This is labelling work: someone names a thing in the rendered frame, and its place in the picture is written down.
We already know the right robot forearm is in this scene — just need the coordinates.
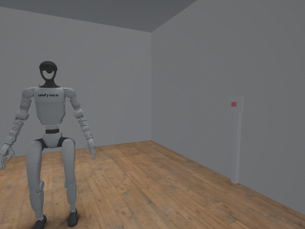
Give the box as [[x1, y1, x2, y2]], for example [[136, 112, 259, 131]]
[[4, 112, 24, 146]]

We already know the left robot upper arm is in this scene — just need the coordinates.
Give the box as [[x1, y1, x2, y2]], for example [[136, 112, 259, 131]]
[[63, 88, 83, 119]]

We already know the right robot hand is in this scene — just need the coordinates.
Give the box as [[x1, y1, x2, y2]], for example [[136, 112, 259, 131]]
[[0, 144, 15, 170]]

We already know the robot head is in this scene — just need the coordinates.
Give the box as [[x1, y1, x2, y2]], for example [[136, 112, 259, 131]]
[[39, 61, 61, 88]]

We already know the panel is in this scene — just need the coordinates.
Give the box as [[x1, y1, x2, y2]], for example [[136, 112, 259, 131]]
[[228, 96, 244, 184]]

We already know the right robot upper arm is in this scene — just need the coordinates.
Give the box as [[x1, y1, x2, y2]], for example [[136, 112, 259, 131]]
[[16, 87, 35, 121]]

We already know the left robot forearm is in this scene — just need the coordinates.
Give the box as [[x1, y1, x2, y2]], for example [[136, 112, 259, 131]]
[[78, 110, 93, 140]]

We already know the left robot thigh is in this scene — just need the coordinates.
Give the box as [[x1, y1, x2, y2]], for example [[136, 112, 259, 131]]
[[61, 136, 75, 188]]

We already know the left robot hand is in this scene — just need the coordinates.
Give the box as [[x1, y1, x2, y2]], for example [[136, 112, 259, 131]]
[[85, 138, 96, 160]]

